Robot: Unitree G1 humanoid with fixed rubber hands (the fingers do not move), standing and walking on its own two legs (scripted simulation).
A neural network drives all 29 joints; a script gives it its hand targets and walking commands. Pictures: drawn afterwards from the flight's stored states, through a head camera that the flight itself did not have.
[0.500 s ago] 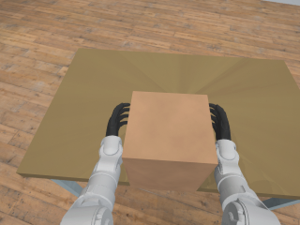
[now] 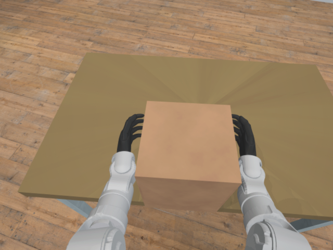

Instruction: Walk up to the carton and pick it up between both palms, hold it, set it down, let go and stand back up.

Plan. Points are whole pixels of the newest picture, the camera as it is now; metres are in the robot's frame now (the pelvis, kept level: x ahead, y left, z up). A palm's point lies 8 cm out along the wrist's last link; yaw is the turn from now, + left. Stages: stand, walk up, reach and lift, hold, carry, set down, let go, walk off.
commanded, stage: set down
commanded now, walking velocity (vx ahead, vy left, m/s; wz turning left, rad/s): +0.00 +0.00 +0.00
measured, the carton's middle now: (184, 160) +0.36 -0.04 -0.05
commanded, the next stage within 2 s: none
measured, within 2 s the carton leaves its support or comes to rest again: neither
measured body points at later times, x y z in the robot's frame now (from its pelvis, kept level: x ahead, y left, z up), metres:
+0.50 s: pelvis -0.01 +0.00 +0.00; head +0.07 +0.00 +0.44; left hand +0.39 +0.11 +0.01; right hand +0.38 -0.19 +0.01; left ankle -0.02 +0.11 -0.75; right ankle -0.04 -0.10 -0.75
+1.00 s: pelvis -0.02 -0.01 -0.01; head +0.06 -0.01 +0.43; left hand +0.40 +0.12 +0.00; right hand +0.38 -0.21 +0.00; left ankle -0.02 +0.11 -0.75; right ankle -0.04 -0.10 -0.75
